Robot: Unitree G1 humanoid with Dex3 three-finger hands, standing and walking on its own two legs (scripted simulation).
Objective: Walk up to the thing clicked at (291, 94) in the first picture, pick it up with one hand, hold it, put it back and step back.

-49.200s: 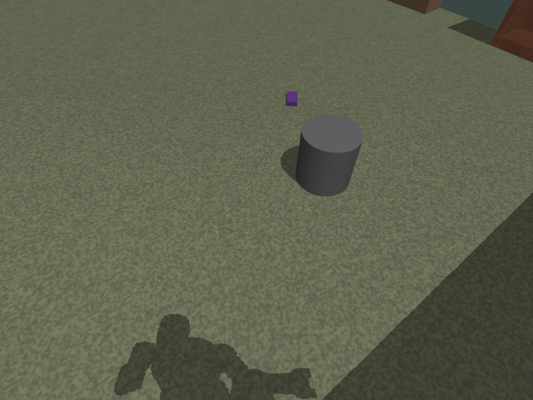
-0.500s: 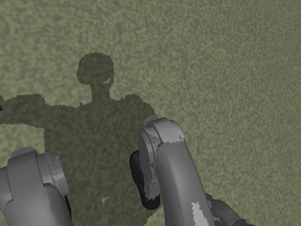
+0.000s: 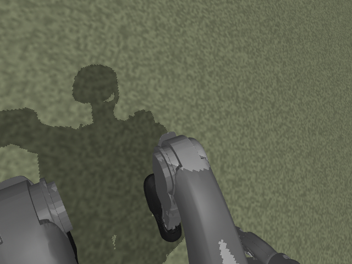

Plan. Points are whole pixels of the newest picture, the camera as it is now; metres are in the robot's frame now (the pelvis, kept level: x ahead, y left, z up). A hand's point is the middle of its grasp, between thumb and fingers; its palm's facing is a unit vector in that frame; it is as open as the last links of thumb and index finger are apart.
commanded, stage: rest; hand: left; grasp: from above
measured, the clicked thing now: out of the picture +0.42 +0.34 -0.27
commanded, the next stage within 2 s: open in 0.02 s
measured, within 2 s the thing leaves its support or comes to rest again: neither
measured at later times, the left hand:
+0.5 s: hand out of the picture +0.41 +0.33 -0.24, palm faces -0.43 -0.19 -0.88, open 10.9 cm
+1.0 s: hand out of the picture +0.41 +0.35 -0.25, palm faces -0.43 -0.21 -0.88, open 13.8 cm
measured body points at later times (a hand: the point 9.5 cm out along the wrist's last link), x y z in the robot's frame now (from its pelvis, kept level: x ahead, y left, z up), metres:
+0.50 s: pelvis +0.00 +0.00 +0.00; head +0.26 +0.13 +0.34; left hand +0.43 +0.34 -0.19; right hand +0.06 -0.26 -0.05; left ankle +0.06 +0.13 -0.26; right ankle +0.12 -0.14 -0.26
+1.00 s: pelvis +0.00 +0.00 +0.01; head +0.26 +0.14 +0.34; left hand +0.43 +0.35 -0.20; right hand +0.06 -0.25 -0.04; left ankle +0.06 +0.13 -0.26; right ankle +0.12 -0.14 -0.25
